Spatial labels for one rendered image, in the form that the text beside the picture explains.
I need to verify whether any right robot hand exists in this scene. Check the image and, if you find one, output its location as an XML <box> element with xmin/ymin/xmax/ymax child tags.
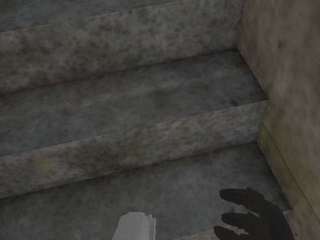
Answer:
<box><xmin>213</xmin><ymin>187</ymin><xmax>297</xmax><ymax>240</ymax></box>

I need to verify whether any left robot thigh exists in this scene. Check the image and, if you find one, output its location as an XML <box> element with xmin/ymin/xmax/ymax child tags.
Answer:
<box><xmin>112</xmin><ymin>212</ymin><xmax>156</xmax><ymax>240</ymax></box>

